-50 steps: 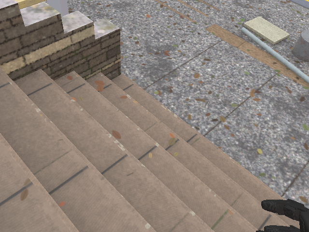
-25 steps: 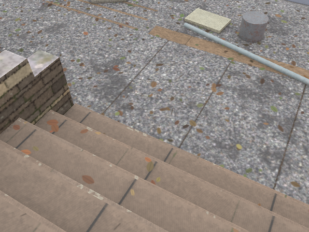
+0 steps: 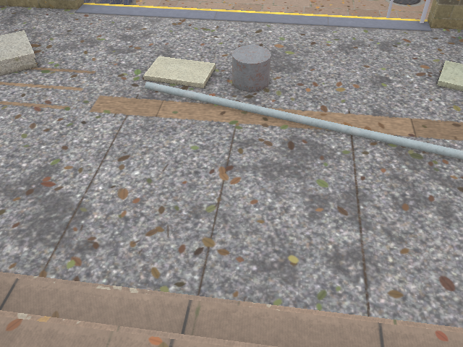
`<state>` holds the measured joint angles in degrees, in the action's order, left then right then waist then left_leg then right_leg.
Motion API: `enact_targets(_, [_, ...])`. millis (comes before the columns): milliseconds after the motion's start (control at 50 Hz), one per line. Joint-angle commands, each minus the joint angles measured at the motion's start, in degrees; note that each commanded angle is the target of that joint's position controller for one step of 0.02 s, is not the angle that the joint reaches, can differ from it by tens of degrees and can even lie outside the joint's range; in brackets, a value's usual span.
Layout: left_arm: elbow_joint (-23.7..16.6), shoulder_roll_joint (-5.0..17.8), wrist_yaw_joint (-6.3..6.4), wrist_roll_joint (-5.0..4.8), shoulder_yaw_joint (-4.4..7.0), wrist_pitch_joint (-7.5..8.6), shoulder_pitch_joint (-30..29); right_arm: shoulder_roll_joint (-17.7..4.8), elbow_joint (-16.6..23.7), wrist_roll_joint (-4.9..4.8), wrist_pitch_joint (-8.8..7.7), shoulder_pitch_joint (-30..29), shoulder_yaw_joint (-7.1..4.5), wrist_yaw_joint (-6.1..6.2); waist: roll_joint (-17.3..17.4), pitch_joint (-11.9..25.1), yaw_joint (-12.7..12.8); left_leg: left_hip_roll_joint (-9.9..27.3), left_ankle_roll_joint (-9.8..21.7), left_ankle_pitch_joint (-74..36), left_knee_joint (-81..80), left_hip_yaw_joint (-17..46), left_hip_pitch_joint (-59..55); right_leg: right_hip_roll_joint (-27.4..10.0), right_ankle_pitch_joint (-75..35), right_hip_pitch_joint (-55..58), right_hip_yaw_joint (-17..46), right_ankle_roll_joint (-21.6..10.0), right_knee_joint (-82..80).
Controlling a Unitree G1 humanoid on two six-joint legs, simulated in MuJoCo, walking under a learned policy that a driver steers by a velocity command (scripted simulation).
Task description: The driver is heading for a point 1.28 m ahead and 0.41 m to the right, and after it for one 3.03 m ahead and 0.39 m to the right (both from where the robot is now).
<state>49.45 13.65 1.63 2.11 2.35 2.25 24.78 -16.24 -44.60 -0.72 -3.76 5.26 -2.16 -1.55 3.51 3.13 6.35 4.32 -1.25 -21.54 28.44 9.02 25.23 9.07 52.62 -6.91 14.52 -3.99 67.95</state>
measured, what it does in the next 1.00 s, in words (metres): goes down, turning right: left foot 0.17 m lower, then right foot 0.17 m lower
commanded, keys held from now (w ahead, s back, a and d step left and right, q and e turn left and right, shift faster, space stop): w+e+shift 0.44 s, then w+shift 0.56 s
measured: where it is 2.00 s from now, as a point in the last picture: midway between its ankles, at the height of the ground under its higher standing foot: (343, 321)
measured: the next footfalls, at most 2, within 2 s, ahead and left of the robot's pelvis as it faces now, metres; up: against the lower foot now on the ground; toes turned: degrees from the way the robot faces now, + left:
left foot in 0.02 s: +0.15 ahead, +0.18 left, -0.17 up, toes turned -6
right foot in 0.54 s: +0.42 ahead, -0.04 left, -0.35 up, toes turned -33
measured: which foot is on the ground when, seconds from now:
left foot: up 0.00-0.00, down 0.02-0.54, up 0.56-0.88, down 0.90-1.00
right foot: down 0.00-0.02, up 0.04-0.52, down 0.54-0.90, up 0.92-1.00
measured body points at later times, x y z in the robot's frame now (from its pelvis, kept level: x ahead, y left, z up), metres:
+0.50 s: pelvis +0.30 +0.06 -0.18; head +0.31 +0.05 +0.27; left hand +0.60 +0.13 -0.27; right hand +0.07 -0.08 -0.31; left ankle +0.12 +0.18 -0.77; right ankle +0.43 -0.07 -0.87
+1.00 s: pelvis +0.65 -0.06 -0.44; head +0.64 -0.05 +0.01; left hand +0.88 +0.08 -0.57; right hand +0.47 -0.24 -0.59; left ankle +0.69 +0.02 -1.14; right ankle +0.52 -0.13 -0.86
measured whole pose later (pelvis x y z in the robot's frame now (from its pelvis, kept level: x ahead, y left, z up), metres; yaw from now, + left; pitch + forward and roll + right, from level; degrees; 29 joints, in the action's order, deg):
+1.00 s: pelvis +0.65 -0.06 -0.44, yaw -37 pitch -2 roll +0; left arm 52.8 12.0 3.2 0.9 2.0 3.1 13.7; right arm -12.6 -57.1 1.6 -2.8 24.9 -2.1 -1.5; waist -1.1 0.6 -2.4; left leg -1.4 3.3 29.9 48.2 -4.5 18.0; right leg 7.6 36.4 -41.5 6.6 -10.8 122.4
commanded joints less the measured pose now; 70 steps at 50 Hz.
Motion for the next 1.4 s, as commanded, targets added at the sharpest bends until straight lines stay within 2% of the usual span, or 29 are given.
enact_targets(20, [-2.99, 8.05, 0.70, 0.82, 2.84, -0.86, -8.86, -10.05, -6.51, 0.38, 0.87, 30.51, -4.96, 0.85, -5.92, -3.31, -21.44, 4.93, 1.64, 12.15, -11.04, 6.07, -30.96, -1.29, -30.21, -22.81, 4.08, -6.05, 30.08])
enact_targets(60, [-7.54, -2.12, 0.42, -2.27, -0.06, 0.05, -2.48, -7.26, -7.23, 3.29, 0.42, 28.12, -2.38, -0.78, 17.86, -0.52, -10.22, 10.34, -7.29, -15.84, 22.07, 1.59, -42.72, -0.08, -7.18, -54.50, -2.62, -6.46, 60.10])
enact_targets(100, [-8.88, -0.84, 0.40, -1.39, 0.29, 0.54, -3.58, -10.25, -5.73, 1.16, -0.28, 26.11, -3.46, 0.59, 22.12, 6.03, -8.94, 20.49, -2.42, 41.24, 0.46, 25.63, -35.89, -6.20, -21.87, -62.12, -6.99, -4.92, 53.78])
enact_targets(180, [-10.12, 0.16, -2.25, -0.45, -0.19, -3.60, -16.09, 1.37, -5.09, 2.70, -2.45, 13.59, 1.46, 0.82, 0.37, -13.82, -1.64, 12.63, -1.20, 46.27, 1.59, 7.01, 12.15, -10.39, -51.42, -47.86, -2.67, -0.82, 20.08])
enact_targets(240, [-6.90, 2.27, -2.27, 1.55, 1.30, -4.49, -13.56, -8.63, -6.70, 2.27, -3.42, 18.65, -1.10, 1.74, 8.33, -5.99, -3.01, 15.05, 1.46, 29.64, 4.32, 5.48, 1.49, -8.70, -59.82, -45.18, -8.22, -0.69, 17.61])
enact_targets(300, [-8.37, 1.58, -3.30, -0.05, 1.17, -2.51, -23.44, -0.66, -9.18, 1.36, -3.33, 24.47, 0.48, 1.88, 0.47, -9.38, -6.29, 10.53, -2.47, 38.81, 10.46, -2.45, -6.13, -8.98, -76.98, -50.32, -10.13, -5.06, -0.01])
enact_targets(440, [-9.71, -1.52, -5.69, -1.61, -0.69, -1.03, -37.52, 0.07, -13.32, 4.48, -0.84, 34.87, 0.31, 4.13, 0.42, -16.40, -14.38, 9.21, 0.21, 28.08, 16.84, -15.44, -14.43, -8.37, -78.05, -35.76, -24.48, -5.03, -27.80])
enact_targets(480, [-5.14, 0.91, -4.48, -1.83, 0.19, -1.82, -25.35, -2.94, -13.57, 4.64, 0.03, 28.11, -0.36, 5.10, 6.44, -9.70, -7.57, 12.23, 1.65, 5.53, 27.79, -15.93, -14.40, -10.55, -74.51, -18.99, -22.78, -6.50, -26.25])
enact_targets(520, [3.83, 6.89, -2.42, -1.03, 2.97, -2.29, -3.76, -2.05, -14.06, 3.97, 0.33, 26.75, -0.19, 4.82, -1.28, -1.62, 0.63, 9.78, 2.04, -5.08, 53.29, -19.69, -5.49, -6.29, -70.20, 9.10, -24.40, -8.34, -30.14])
enact_targets(560, [8.08, 11.09, -1.86, -2.06, 5.12, -2.49, 6.51, -5.64, -9.93, 2.62, 0.96, 12.34, -2.62, 5.08, -17.53, -7.88, 10.91, -3.88, 3.48, 62.78, 92.60, -21.26, 19.92, -11.42, -73.02, 23.54, -15.29, -14.25, -43.37])
enact_targets(580, [8.91, 11.53, -1.40, -1.54, 3.65, -0.89, 6.25, -3.74, -6.29, 2.05, 0.07, 19.81, -2.28, 4.46, -18.69, -4.72, 0.95, -0.32, 2.87, 62.91, 83.59, -11.26, 36.43, -20.94, -98.23, 36.68, -2.75, -15.70, -26.88])
enact_targets(620, [8.55, 4.44, -0.97, -2.54, 1.51, -0.50, 1.25, -3.84, -8.16, 4.25, -0.35, 24.04, -2.64, 2.99, 0.41, -2.44, -4.93, 2.88, 4.28, 49.36, 62.22, -5.20, 35.40, -22.63, -62.64, 24.13, 2.36, -14.90, -32.86])
enact_targets(660, [3.87, 5.86, 0.45, -1.59, 1.60, 0.98, -10.88, -1.20, -4.88, 5.54, 1.21, 17.76, -2.17, 2.64, -3.08, -8.04, -10.29, 5.63, -0.28, 43.43, 41.19, -2.47, 22.38, -29.78, -45.76, -7.14, 16.58, -20.46, -42.07])
enact_targets(700, [5.99, 6.70, -0.91, 0.53, 2.05, 2.99, -7.76, -1.87, -7.87, 4.44, 3.42, 20.01, -2.83, 2.58, -1.93, -7.04, -10.59, 2.75, -1.11, 22.49, 38.30, -6.15, 12.27, -21.19, -51.02, -18.70, 6.87, -17.10, -34.61])
enact_targets(740, [6.49, 2.16, 0.18, -2.40, 0.72, 4.67, -11.22, -0.22, -7.60, 2.84, 2.34, 18.12, -2.34, 0.44, -4.31, -5.82, -13.20, 1.54, -0.30, -6.46, 20.06, -6.51, -7.05, -11.15, -26.45, -34.53, -3.71, -9.58, -31.35])
enact_targets(840, [5.24, 5.80, 0.54, -0.72, 1.22, 2.92, -8.37, -0.96, -7.51, 2.10, 2.96, 17.47, -1.74, 0.70, -7.53, -8.54, -11.04, -4.93, 2.16, 5.15, 16.27, -14.27, -18.56, -11.86, -36.13, -31.97, -5.79, -7.49, -13.38])
enact_targets(900, [3.52, 5.68, 1.46, -0.65, 1.89, 1.19, -16.12, -5.54, -14.49, 2.07, 2.25, 44.94, -4.46, 1.56, 1.97, -5.01, -27.64, 0.19, 9.70, 9.65, -6.17, -11.44, -32.31, -3.66, -58.07, -28.30, -11.28, -6.26, 45.71])
enact_targets(920, [0.36, -3.53, 1.41, -1.20, 0.19, 1.72, -19.13, -4.27, -15.32, 1.81, 1.52, 42.16, -2.39, -0.03, 11.33, -10.46, -23.04, 6.08, 8.19, -14.22, 9.63, -1.97, -34.32, 7.03, -9.29, -51.15, -8.76, -6.58, 72.19])
enact_targets(940, [-5.09, -7.09, 1.81, -3.35, -1.53, 2.51, -10.23, -0.85, -14.06, 2.57, 1.17, 35.76, 0.57, -1.03, 15.77, -5.07, -9.18, 11.20, 2.97, -32.71, 18.43, 5.08, -39.69, 2.10, -11.74, -61.78, -5.58, -8.98, 65.71])
enact_targets(980, [-0.66, -3.75, 1.65, -1.30, -1.64, 1.95, -6.92, -2.64, -14.43, 2.50, 0.97, 35.08, -0.32, -0.37, 1.56, -3.18, -7.67, 17.06, 11.11, 7.04, 6.92, 14.72, -32.66, -3.11, -17.55, -67.33, -5.43, -8.55, 60.27])
enact_targets(1000, [-3.83, -1.92, 1.44, 0.93, -1.92, 1.63, -13.22, -8.19, -13.27, 2.48, -0.25, 29.75, -1.71, 0.66, 4.60, -6.91, -7.07, 20.87, 14.91, 34.27, -1.12, 25.92, -25.74, -7.57, -20.57, -71.34, -4.87, -5.11, 52.79])
enact_targets(1060, [-6.16, -0.53, -0.78, -0.24, -2.16, 0.11, -24.17, -1.06, -11.23, 3.78, -2.92, 16.42, 1.84, 1.33, -8.67, -21.14, -1.39, 8.88, 8.62, 42.84, -9.29, 10.67, 15.97, -9.98, -48.44, -46.92, -5.43, 1.06, 5.57])
enact_targets(1120, [0.06, 3.46, -3.16, 0.59, 0.64, -2.69, -15.40, -11.01, -12.56, 0.40, -3.31, 19.52, -1.16, 1.55, 4.94, -11.95, -1.13, 10.08, 12.96, 31.48, -7.70, 6.09, 13.07, -12.12, -62.86, -23.52, -15.06, 1.18, 6.36])
enact_targets(1200, [-6.29, 0.84, -2.93, -0.12, -0.39, 2.82, -43.20, 2.63, -17.73, 3.64, -3.00, 39.95, 0.93, 4.08, -3.68, -18.52, -18.37, 3.10, 11.97, 26.19, 8.03, 3.11, -34.43, -15.11, -72.95, -61.01, -15.74, -0.64, -28.26])
enact_targets(1240, [-6.01, -4.34, -4.71, -1.93, -1.84, 3.47, -40.85, 2.65, -15.45, 3.09, -2.30, 31.91, 1.20, 3.45, -3.87, -14.61, -17.02, -0.13, 10.09, 28.42, 5.69, -2.39, -14.17, -12.14, -86.16, -27.57, -20.09, -0.08, -42.59])
enact_targets(1320, [2.71, -0.43, -2.73, -0.96, -1.03, 2.02, -17.72, 0.22, -16.46, 2.78, -0.58, 32.35, 0.63, 3.87, -1.59, -6.76, -10.50, -2.11, 8.47, 13.33, 29.42, -4.07, -19.49, -10.16, -87.18, -7.25, -18.88, 0.14, -49.03])
enact_targets(1360, [10.04, 6.50, -2.31, 0.99, 1.43, 1.99, 8.60, -2.38, -16.24, 1.13, -0.18, 24.03, -0.65, 4.11, -6.05, 2.04, 6.70, -6.83, 6.03, 33.34, 63.57, -7.86, -4.44, -14.46, -100.58, 23.40, -16.75, -0.94, -52.66])
enact_targets(1380, [11.12, 11.90, -2.52, 1.22, 2.77, 1.79, 11.09, -2.80, -14.80, 0.27, 0.74, 22.79, -2.02, 4.45, -10.73, 2.55, 6.12, -14.57, 5.12, 74.34, 87.16, -8.77, 9.88, -23.71, -122.05, 32.83, -10.09, -3.66, -39.12])
enact_targets(1400, [8.88, 9.57, -2.75, 0.40, 1.21, 2.67, 6.20, 2.36, -14.11, -3.61, 0.82, 37.96, -0.41, 5.24, -11.65, 12.52, -5.04, -9.54, 4.12, 69.43, 81.74, 0.42, 26.76, -36.48, -131.70, 50.92, -0.45, -7.30, -25.41])
Keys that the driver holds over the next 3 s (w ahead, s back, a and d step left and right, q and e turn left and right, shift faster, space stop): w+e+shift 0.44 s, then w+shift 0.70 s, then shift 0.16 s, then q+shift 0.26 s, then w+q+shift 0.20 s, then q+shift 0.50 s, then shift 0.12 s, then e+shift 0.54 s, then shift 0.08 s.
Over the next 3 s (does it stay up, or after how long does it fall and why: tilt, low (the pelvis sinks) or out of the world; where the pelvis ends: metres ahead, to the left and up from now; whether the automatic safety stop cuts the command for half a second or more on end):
stays up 1.31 -0.46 -0.75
